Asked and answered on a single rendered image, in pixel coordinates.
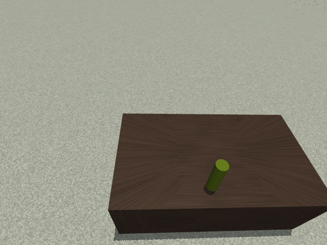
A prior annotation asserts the can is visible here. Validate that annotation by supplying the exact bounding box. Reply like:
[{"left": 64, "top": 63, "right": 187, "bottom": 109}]
[{"left": 206, "top": 159, "right": 229, "bottom": 191}]

